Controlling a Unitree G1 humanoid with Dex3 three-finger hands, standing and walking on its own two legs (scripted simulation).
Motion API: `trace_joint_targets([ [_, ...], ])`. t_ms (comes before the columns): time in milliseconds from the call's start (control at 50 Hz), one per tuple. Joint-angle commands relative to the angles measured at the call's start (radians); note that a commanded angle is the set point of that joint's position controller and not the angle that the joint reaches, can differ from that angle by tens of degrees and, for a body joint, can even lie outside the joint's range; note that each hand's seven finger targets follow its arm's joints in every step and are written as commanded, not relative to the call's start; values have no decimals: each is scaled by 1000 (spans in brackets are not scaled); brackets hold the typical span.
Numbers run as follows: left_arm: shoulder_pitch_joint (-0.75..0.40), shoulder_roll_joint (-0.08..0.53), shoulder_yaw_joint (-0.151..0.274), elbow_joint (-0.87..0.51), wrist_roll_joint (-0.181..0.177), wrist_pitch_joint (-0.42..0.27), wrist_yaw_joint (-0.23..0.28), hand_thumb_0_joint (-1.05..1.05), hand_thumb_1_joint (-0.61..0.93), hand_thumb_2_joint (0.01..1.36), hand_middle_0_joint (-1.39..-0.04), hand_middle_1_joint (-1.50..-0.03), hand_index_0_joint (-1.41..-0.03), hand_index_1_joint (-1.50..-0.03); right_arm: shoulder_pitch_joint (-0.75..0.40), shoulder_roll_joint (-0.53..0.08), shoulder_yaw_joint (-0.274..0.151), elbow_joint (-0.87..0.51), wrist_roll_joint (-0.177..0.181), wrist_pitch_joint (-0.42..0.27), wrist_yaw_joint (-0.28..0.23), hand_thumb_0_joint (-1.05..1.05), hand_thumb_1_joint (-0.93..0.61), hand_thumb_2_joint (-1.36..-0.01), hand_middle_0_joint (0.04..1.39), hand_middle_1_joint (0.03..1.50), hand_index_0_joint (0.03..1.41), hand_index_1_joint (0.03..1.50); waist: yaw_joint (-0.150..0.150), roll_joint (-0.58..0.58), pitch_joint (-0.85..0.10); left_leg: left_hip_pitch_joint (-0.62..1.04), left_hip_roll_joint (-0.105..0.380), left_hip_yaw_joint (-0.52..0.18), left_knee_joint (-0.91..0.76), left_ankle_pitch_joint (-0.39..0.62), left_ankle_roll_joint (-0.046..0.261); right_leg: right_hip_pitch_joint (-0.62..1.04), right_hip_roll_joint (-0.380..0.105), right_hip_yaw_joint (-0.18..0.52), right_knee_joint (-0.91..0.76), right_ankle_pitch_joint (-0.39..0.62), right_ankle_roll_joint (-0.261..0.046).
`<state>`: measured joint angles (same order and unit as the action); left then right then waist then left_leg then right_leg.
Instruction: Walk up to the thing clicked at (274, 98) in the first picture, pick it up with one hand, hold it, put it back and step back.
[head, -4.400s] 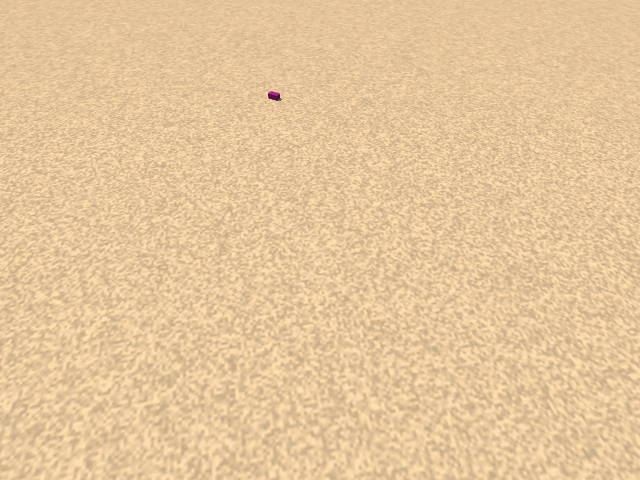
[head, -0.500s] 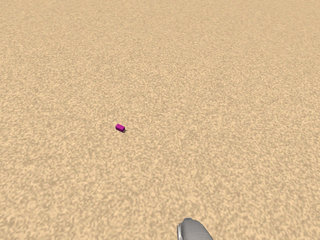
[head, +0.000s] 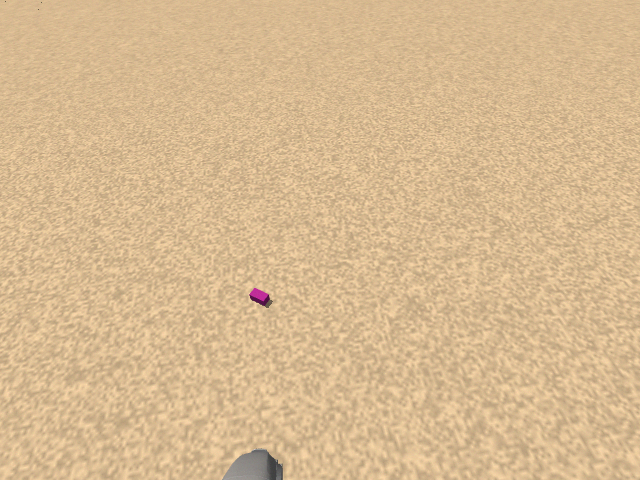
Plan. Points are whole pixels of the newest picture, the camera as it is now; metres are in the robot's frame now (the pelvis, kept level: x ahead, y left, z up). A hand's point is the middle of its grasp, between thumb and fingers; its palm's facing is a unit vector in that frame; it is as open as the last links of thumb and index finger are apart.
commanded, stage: walk up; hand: left
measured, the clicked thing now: (259, 296) +0.85 +0.25 -0.76
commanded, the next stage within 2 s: none
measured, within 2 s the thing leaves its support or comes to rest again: neither
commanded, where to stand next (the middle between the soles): +0.31 +0.03 m, yaw -2 degrees
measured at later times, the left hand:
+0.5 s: hand (109, 442) +0.21 +0.33 -0.15, palm faces -0.11 -0.94 -0.33, open 7.4 cm
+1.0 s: hand (147, 380) +0.30 +0.30 -0.16, palm faces -0.05 -0.93 -0.37, open 7.4 cm
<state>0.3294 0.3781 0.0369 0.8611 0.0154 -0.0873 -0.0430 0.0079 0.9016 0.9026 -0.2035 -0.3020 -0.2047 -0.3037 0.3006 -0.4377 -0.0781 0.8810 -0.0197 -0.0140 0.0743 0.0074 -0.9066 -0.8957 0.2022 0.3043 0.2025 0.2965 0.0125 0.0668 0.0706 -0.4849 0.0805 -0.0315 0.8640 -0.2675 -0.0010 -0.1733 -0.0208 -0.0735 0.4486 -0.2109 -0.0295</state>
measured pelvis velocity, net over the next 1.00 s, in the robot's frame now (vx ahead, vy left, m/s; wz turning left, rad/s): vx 0.21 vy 0.04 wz -0.02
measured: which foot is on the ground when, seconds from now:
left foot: up 0.00-0.12, down 0.14-0.66, up 0.68-0.98, down 1.00-1.00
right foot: down 0.00-0.16, up 0.18-0.62, down 0.64-1.00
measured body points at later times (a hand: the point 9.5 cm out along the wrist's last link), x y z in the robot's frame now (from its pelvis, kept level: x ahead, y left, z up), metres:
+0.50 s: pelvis +0.14 +0.06 +0.00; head +0.15 +0.07 +0.45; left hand +0.21 +0.38 -0.12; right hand +0.14 -0.26 -0.10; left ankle +0.13 +0.16 -0.74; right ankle +0.24 -0.10 -0.69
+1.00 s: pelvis +0.21 +0.04 -0.02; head +0.23 +0.04 +0.43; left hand +0.30 +0.35 -0.13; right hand +0.27 -0.29 -0.14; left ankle +0.29 +0.16 -0.74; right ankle +0.27 -0.08 -0.74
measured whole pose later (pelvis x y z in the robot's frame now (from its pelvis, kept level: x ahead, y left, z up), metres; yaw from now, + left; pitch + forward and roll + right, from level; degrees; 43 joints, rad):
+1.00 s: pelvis +0.21 +0.04 -0.02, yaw -1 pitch -4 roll -1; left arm 0.22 0.38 0.02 0.89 0.01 -0.02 -0.02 0.01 0.90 0.90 -0.20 -0.30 -0.20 -0.30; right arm 0.25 -0.41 -0.05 0.93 -0.01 -0.02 0.01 0.01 -0.91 -0.90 0.20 0.30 0.20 0.30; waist 0.01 0.02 0.10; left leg -0.35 0.04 0.01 0.66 -0.26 0.01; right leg -0.32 -0.02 -0.07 0.66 -0.27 -0.01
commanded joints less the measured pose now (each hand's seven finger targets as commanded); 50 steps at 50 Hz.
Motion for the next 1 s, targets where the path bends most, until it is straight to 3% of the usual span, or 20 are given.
trace_joint_targets([
  [0,-24,318,99,-89,-2,-21,18,0,900,900,-200,-300,-200,-300,-32,-156,-45,-77,-8,-39,5,0,-900,-900,200,300,200,300,16,-219,30,59,33,16,-192,37,-9,-113,-250,208,-227,-274,-178],
  [80,-79,322,91,-90,-2,-8,14,0,900,900,-200,-300,-200,-300,65,-164,-60,-36,-9,-53,-3,0,-900,-900,200,300,200,300,-56,-172,-22,298,-11,84,-280,69,18,-230,-224,169,-102,-378,-145],
  [120,-33,243,63,-90,5,4,15,0,900,900,-200,-300,-200,-300,190,-212,-77,6,-12,-67,-23,0,-900,-900,200,300,200,300,-105,21,-73,502,-36,48,-353,-93,38,-342,-137,108,198,-333,-102],
  [140,34,156,37,-89,-5,9,11,0,900,900,-200,-300,-200,-300,217,-279,-92,-4,-22,-77,-36,0,-900,-900,200,300,200,300,-102,278,-79,556,155,-286,-550,-369,102,-471,-18,4,524,-290,-39],
  [160,49,170,39,-70,-14,19,17,0,900,900,-200,-300,-200,-300,164,-311,-86,-47,-17,-84,-42,0,-900,-900,200,300,200,300,-76,206,-15,471,306,-594,-687,-489,161,-578,57,76,658,-285,-15],
  [180,21,263,61,-57,-7,23,29,0,900,900,-200,-300,-200,-300,131,-338,-94,-55,10,-81,-38,0,-900,-900,200,300,200,300,-78,150,26,410,373,-646,-682,-492,261,-567,-16,132,709,-300,-29],
  [260,47,251,60,-5,-24,20,20,0,900,900,-200,-300,-200,-300,91,-229,-50,-69,14,-98,-56,0,-900,-900,200,300,200,300,-25,74,25,367,199,-202,-577,237,139,-430,-61,195,614,-126,-10],
  [320,40,233,58,-5,-22,38,6,0,900,900,-200,-300,-200,-300,66,-227,-50,-87,18,-99,-60,0,-900,-900,200,300,200,300,-19,92,4,330,174,-112,-597,172,190,-368,-58,133,541,-72,17],
  [420,-81,226,61,-44,-7,42,-14,0,900,900,-200,-300,-200,-300,100,-241,-58,-95,12,-93,-59,0,-900,-900,200,300,200,300,-62,57,44,365,183,-111,-653,-14,221,-421,-73,105,383,-16,31],
  [540,-95,171,48,-36,-7,19,-2,0,900,900,-200,-300,-200,-300,59,-214,-41,-104,12,-70,-60,0,-900,-900,200,300,200,300,-29,48,11,301,161,-5,-459,391,196,-192,-37,36,161,30,10],
  [580,-43,169,51,-12,-4,12,11,0,900,900,-200,-300,-200,-300,49,-199,-32,-109,18,-57,-64,0,-900,-900,200,300,200,300,0,-7,-31,268,124,26,-327,395,165,-43,6,-3,49,98,1],
  [600,21,210,65,10,-2,5,20,0,900,900,-200,-300,-200,-300,58,-159,-17,-113,23,-54,-64,0,-900,-900,200,300,200,300,32,-93,-93,247,78,52,-185,356,132,80,2,29,9,108,-19],
  [620,79,268,87,14,2,-2,30,0,900,900,-200,-300,-200,-300,106,-106,2,-119,29,-55,-64,0,-900,-900,200,300,200,300,50,-244,-172,180,26,82,6,168,100,180,-127,198,-45,88,-51],
  [640,69,338,100,-15,1,-5,35,0,900,900,-200,-300,-200,-300,156,-68,21,-126,24,-51,-62,0,-900,-900,200,300,200,300,28,-381,-192,-5,-79,87,139,-267,59,269,-341,541,-99,18,-132],
  [660,38,355,100,-17,-7,6,32,0,900,900,-200,-300,-200,-300,123,-175,-12,-98,18,-35,-74,0,-900,-900,200,300,200,300,47,-297,-130,-67,-75,43,207,-336,53,206,-394,647,-132,-49,-240],
  [680,24,343,98,-23,-18,12,34,0,900,900,-200,-300,-200,-300,100,-203,-23,-81,9,-30,-82,0,-900,-900,200,300,200,300,41,-261,-85,-75,-45,5,233,-337,46,134,-392,629,-141,-62,-254],
  [720,-17,290,78,-38,-20,15,39,0,900,900,-200,-300,-200,-300,86,-190,-22,-58,23,-32,-76,0,-900,-900,200,300,200,300,21,-205,-45,-59,-25,-29,211,-264,39,74,-303,426,-126,59,-214],
  [800,-71,266,62,-52,-6,16,44,0,900,900,-200,-300,-200,-300,103,-138,-6,-23,14,-21,-69,0,-900,-900,200,300,200,300,-6,-236,-42,50,-46,24,85,-147,13,-62,-204,228,-91,215,-180],
  [920,-152,251,47,-54,-3,46,46,0,900,900,-200,-300,-200,-300,22,-116,-6,20,13,-21,-77,0,-900,-900,200,300,200,300,-14,-238,-64,257,-49,66,-194,13,0,-214,-212,179,-17,123,-157],
  [980,-183,199,24,-44,-20,69,44,0,900,900,-200,-300,-200,-300,21,-163,-19,37,-4,-33,-85,0,-900,-900,200,300,200,300,-43,-113,-65,372,-10,-25,-339,88,33,-349,-178,178,83,-52,-78],
])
